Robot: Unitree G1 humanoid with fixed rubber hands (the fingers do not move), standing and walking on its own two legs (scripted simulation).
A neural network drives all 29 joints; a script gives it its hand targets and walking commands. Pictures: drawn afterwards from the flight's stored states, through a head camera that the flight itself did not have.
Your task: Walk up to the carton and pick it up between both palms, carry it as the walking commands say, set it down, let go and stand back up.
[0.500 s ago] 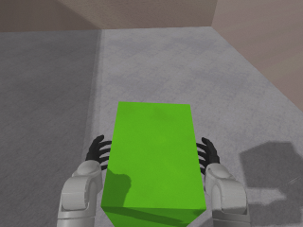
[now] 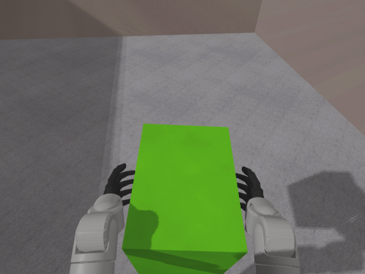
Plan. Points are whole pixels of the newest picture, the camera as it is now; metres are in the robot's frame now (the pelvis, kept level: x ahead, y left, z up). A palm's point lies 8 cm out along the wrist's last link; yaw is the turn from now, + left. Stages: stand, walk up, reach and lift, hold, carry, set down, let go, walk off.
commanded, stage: carry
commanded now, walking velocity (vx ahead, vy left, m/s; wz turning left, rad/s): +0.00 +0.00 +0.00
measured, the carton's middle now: (182, 201) +0.31 +0.00 +0.00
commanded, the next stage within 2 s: none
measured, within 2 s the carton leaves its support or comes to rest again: neither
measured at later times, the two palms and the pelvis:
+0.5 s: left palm (112, 200) +0.27 +0.15 +0.06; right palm (251, 203) +0.27 -0.15 +0.06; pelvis +0.00 +0.00 +0.00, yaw +0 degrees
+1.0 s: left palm (105, 199) +0.26 +0.15 +0.08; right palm (250, 203) +0.26 -0.14 +0.08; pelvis +0.00 +0.01 +0.00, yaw +0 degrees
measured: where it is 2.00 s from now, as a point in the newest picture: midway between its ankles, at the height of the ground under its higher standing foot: outside the picture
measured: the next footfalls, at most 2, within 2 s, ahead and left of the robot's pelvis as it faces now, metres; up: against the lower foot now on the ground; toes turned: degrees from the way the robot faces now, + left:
right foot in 1.38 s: +0.03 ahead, -0.05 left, +0.00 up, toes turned -10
left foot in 1.70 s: +0.01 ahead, +0.32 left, +0.00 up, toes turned +8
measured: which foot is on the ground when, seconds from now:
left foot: down 0.00-1.00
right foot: down 0.00-1.00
